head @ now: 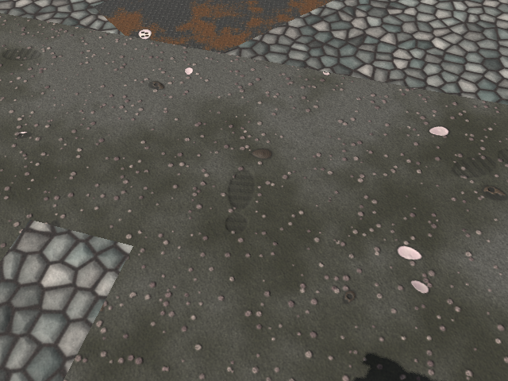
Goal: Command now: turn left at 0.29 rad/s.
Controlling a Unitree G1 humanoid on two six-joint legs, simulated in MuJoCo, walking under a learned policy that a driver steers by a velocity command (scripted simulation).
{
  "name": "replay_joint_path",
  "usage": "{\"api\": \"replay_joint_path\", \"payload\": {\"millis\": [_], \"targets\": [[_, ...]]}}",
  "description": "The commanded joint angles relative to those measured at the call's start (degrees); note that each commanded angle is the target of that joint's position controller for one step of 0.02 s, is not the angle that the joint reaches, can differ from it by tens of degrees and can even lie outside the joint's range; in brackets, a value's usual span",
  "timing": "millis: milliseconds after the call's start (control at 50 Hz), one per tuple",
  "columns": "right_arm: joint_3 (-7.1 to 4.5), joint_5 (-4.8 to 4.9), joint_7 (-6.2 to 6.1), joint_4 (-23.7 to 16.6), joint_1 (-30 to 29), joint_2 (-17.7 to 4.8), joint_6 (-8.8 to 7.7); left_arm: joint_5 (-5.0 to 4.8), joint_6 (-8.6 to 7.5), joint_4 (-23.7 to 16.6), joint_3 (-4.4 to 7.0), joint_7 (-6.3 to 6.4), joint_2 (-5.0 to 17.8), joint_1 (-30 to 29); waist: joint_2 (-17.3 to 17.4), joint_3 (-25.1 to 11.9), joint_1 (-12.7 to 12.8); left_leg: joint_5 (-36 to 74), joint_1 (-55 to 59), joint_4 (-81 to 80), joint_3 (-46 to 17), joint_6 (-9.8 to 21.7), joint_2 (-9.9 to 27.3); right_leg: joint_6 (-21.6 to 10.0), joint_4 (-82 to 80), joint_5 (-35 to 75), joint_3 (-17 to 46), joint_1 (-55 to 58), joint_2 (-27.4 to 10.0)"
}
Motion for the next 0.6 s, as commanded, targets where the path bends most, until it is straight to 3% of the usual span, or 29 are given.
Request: {"api": "replay_joint_path", "payload": {"millis": [20,40,60,80,140,200,260,280,300,320,340,360,440,600], "targets": [[-0.62,-0.68,-0.28,-3.2,0.8,-4.4,-0.91,1.54,-1.56,-4.1,1.66,-0.16,7.7,2.5,0.9,-8.5,0.7,3.2,0.5,0.0,-10.6,3.5,8.7,-4.4,-12.8,16.4,7.0,12.2,-9.1],[-0.48,-0.78,-0.24,-3.4,3.4,-3.4,-1.38,2.46,-1.31,-3.9,1.90,-0.03,10.6,-0.4,-11.6,-6.4,-3.6,-9.9,-4.1,5.0,-1.2,0.0,1.1,-11.6,-13.4,23.2,15.7,10.2,-16.1],[-1.09,-1.45,-0.53,-3.2,2.0,-6.2,-1.63,2.59,-1.54,-4.6,0.90,-0.04,6.9,-1.7,-13.5,-6.4,-1.6,-17.0,-2.2,10.2,0.7,-2.7,2.5,-17.5,-15.4,21.8,20.1,6.2,-20.3],[-1.94,-0.97,-0.65,-3.0,0.5,-8.2,-1.54,2.31,-1.77,-4.8,0.40,0.04,5.7,-2.4,-12.2,-5.2,-0.5,-17.9,-2.8,15.1,1.1,-3.8,3.4,-17.9,-15.6,20.6,19.1,6.2,-19.4],[-2.04,-0.49,-0.84,-1.5,0.8,-6.1,-0.50,0.64,-1.91,-3.8,0.51,0.60,6.9,-2.3,-9.2,-4.2,0.0,-17.3,-6.3,21.3,1.4,-6.5,4.9,-15.6,-13.5,23.3,14.5,9.3,-16.5],[-0.35,-0.21,-0.36,-0.4,1.0,-1.2,-0.61,0.54,-0.86,-3.0,0.21,0.45,5.8,-2.3,-9.9,-5.2,0.6,-13.8,-0.8,9.7,5.8,-7.1,5.5,-13.6,-10.9,28.9,8.2,9.8,-11.9],[-0.40,-0.10,-0.08,1.6,3.0,-1.5,-0.72,-0.17,-0.04,-2.0,-0.19,0.24,5.1,-0.5,-10.1,-6.4,0.0,2.7,8.1,-9.7,8.5,-5.7,4.5,-11.8,-8.7,27.3,6.6,10.2,-10.0],[-0.57,-0.68,-0.11,1.4,2.5,-3.1,-0.67,-0.09,-0.44,-1.4,-0.37,0.09,4.7,1.5,-8.3,-6.8,0.8,8.2,12.0,-11.3,6.1,-4.5,5.9,-9.4,-9.0,22.7,6.9,8.4,-9.5],[-1.01,-1.12,-0.45,0.6,2.4,-6.2,-0.56,0.91,-1.14,-1.3,-0.70,-0.29,4.3,2.5,-3.4,-7.6,2.0,18.8,15.4,-9.1,2.0,-2.8,10.3,-6.6,-7.4,16.9,5.0,5.4,-7.8],[-1.46,-1.18,-0.29,1.9,1.9,-7.4,-0.54,1.27,-1.61,-1.0,-0.91,-0.50,3.2,4.2,4.9,-7.5,4.4,12.4,11.3,-6.0,2.1,0.2,10.3,-3.8,-8.7,8.1,0.6,6.7,-3.9],[-0.90,-1.18,0.21,1.1,1.0,-4.5,-0.78,1.62,-1.62,-0.6,-0.91,-0.47,4.6,1.1,3.4,-5.8,1.9,6.2,7.9,-7.2,1.8,1.3,9.6,-2.0,-7.0,5.8,-0.6,8.1,-3.1],[-0.32,-1.65,0.34,1.7,1.0,-2.9,-1.10,1.44,-1.53,-0.6,-0.84,-0.44,4.4,-0.4,2.7,-4.4,1.7,3.0,6.1,-8.1,1.5,0.9,9.5,-1.6,-6.7,5.8,-0.9,8.0,-3.0],[0.02,-1.55,-0.09,3.2,2.6,-3.0,-2.49,0.88,-0.67,0.5,-0.92,0.47,3.7,0.2,3.0,-1.9,1.6,3.2,4.0,-8.2,2.0,-0.5,8.6,-2.1,-6.2,8.4,-0.6,7.5,-3.3],[0.64,-1.30,-0.46,5.3,4.1,-2.0,-3.14,0.66,-0.41,4.7,-0.72,1.29,3.7,2.1,0.6,-1.0,1.5,2.5,3.9,-8.2,2.4,-0.3,7.8,-0.9,-6.6,8.8,-0.5,7.5,-3.2]]}}
Velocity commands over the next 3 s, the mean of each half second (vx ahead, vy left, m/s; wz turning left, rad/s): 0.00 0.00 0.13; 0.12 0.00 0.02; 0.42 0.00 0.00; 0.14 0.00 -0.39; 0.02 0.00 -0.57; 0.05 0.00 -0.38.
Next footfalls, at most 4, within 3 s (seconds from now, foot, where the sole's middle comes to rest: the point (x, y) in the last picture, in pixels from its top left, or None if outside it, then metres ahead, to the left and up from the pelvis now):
0.02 right None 0.05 -0.13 -0.77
0.28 left None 0.01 0.14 -0.77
1.42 left None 0.41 0.13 -0.77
1.92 right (303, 364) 0.50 -0.10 -0.77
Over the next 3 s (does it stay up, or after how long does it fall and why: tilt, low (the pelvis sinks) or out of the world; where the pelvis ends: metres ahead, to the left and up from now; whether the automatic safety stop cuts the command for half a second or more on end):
stays up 0.44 0.01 0.01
